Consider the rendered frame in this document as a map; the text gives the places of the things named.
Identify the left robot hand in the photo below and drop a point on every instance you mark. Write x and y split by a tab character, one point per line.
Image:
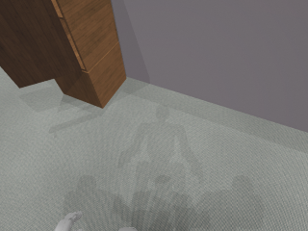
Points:
66	223

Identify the cupboard door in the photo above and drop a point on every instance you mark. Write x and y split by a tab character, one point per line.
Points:
34	46

